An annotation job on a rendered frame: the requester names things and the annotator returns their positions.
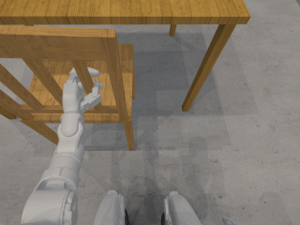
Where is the robot left forearm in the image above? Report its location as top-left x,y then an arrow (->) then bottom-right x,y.
21,112 -> 87,224

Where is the robot left hand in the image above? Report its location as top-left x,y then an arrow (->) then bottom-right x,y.
62,67 -> 104,116

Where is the left robot thigh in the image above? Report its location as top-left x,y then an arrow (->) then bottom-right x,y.
92,193 -> 126,225

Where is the chair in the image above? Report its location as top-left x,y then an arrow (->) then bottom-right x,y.
0,24 -> 136,151

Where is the right robot thigh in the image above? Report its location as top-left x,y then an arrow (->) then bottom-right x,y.
163,195 -> 202,225

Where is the robot thigh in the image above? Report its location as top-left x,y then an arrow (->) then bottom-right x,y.
163,195 -> 202,225
92,193 -> 126,225

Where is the robot left upper arm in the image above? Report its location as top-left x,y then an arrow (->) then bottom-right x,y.
17,188 -> 79,225

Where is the table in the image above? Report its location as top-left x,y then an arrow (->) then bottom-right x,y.
0,0 -> 251,120

